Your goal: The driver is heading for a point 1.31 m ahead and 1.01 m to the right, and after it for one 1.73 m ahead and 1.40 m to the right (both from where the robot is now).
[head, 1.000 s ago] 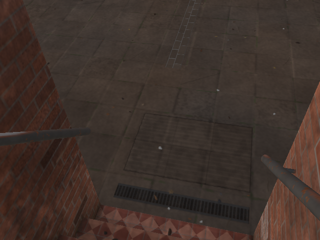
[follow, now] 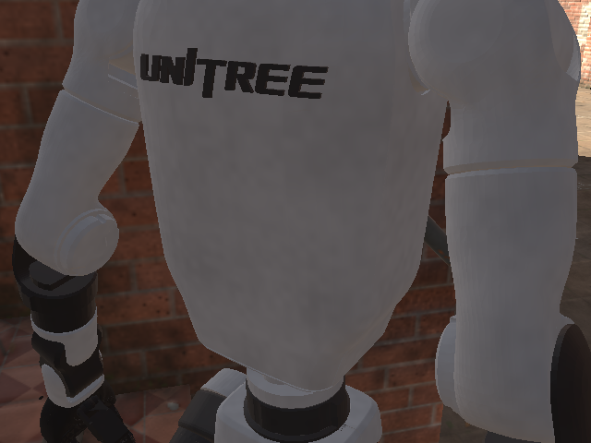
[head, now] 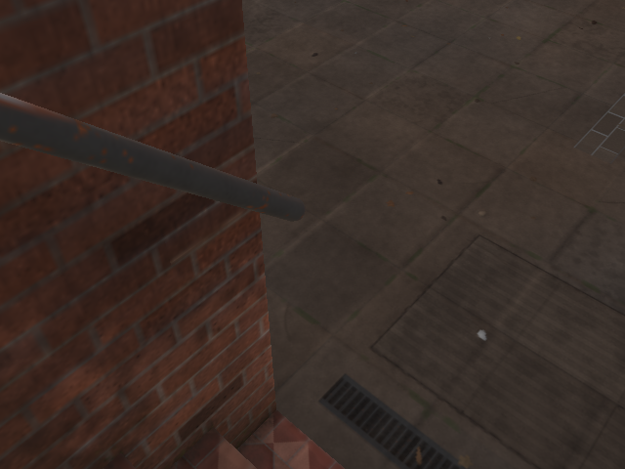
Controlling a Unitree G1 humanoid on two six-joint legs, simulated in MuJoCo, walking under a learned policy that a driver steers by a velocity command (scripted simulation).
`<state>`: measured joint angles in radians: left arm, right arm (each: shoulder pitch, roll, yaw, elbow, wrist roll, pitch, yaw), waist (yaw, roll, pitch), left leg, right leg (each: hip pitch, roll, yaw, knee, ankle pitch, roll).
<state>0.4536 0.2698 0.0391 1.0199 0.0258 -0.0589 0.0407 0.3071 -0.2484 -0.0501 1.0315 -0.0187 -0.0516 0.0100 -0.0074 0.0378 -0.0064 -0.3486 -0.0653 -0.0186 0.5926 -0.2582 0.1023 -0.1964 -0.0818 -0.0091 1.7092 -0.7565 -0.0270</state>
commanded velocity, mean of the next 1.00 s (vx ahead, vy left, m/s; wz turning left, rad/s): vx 0.08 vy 0.00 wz -0.39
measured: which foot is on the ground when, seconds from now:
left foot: down 0.00-0.36, up 0.38-0.90, down 0.92-1.00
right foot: up 0.00-0.34, down 0.36-0.94, up 0.96-1.00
